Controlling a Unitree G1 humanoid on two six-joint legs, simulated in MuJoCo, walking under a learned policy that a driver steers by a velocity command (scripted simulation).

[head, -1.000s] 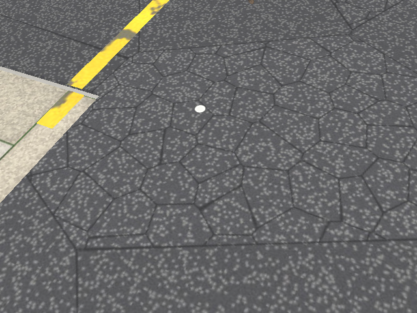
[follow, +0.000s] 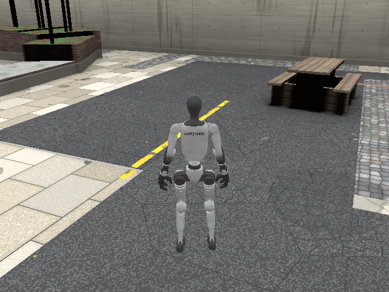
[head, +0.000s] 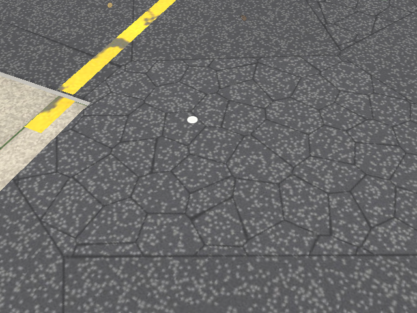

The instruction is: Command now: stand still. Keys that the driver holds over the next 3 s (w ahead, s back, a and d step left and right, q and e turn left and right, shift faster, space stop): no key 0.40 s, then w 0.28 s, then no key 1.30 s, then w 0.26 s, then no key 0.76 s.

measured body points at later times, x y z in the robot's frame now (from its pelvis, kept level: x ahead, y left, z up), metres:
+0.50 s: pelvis +0.01 -0.01 +0.00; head +0.01 -0.01 +0.45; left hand +0.01 +0.24 -0.16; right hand +0.01 -0.25 -0.16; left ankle -0.02 +0.12 -0.73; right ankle +0.01 -0.15 -0.73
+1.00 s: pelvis +0.15 -0.03 +0.00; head +0.18 -0.03 +0.44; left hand +0.07 +0.21 -0.15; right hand +0.33 -0.26 -0.12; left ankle +0.26 +0.07 -0.73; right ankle +0.02 -0.13 -0.74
